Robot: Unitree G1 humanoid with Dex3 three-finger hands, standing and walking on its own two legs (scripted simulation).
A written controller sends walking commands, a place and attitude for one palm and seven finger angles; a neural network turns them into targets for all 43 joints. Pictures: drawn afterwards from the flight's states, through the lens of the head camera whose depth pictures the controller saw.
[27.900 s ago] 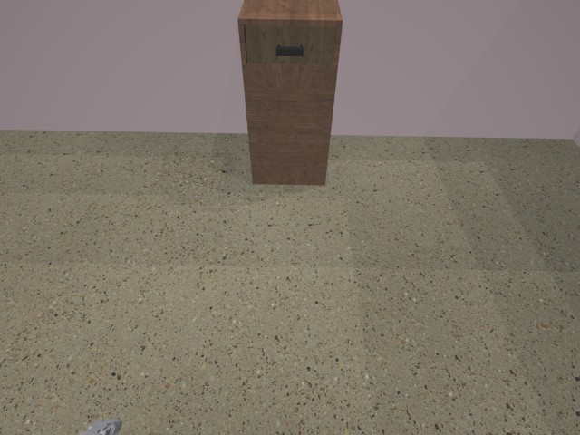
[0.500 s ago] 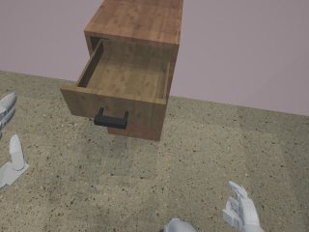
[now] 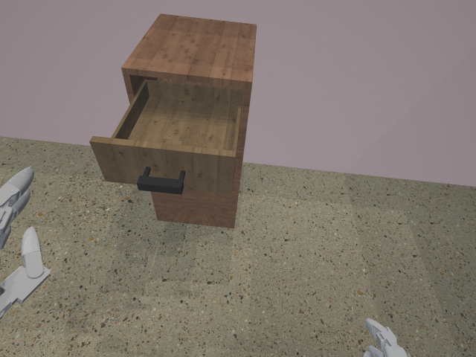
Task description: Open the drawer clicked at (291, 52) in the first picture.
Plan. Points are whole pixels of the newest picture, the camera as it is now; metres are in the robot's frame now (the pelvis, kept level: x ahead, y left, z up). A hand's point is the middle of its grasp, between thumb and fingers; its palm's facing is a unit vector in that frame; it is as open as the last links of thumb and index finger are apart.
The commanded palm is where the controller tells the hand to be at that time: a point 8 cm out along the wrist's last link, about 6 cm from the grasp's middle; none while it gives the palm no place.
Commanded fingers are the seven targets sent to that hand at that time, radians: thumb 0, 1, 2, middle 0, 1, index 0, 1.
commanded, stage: stop stepping back and stand still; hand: left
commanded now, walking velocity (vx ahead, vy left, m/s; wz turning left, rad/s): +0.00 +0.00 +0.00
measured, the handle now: (163, 178) +0.52 +0.19 -0.06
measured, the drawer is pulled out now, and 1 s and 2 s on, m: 0.30 0.30 0.30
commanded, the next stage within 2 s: let the arm hang, fingers relaxed in 0.16 s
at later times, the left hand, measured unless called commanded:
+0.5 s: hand out of the picture +0.09 +0.19 -0.15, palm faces +0.01 -0.97 -0.23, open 7.4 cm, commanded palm none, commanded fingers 0.00 0.90 0.90 -0.20 -0.30 -0.20 -0.30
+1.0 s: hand out of the picture -0.05 +0.19 -0.16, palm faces +0.02 -0.97 -0.23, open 7.4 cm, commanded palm none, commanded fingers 0.00 0.90 0.90 -0.20 -0.30 -0.20 -0.30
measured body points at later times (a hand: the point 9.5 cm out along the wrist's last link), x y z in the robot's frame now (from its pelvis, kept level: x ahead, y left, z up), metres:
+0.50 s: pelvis -0.01 +0.00 -0.01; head +0.00 +0.00 +0.44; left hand +0.09 +0.24 -0.13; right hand +0.11 -0.24 -0.13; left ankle -0.02 +0.10 -0.74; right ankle +0.02 -0.10 -0.74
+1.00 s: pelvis -0.02 +0.01 +0.01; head -0.01 -0.01 +0.46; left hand -0.05 +0.24 -0.15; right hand -0.05 -0.20 -0.16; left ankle -0.02 +0.10 -0.74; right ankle +0.02 -0.10 -0.74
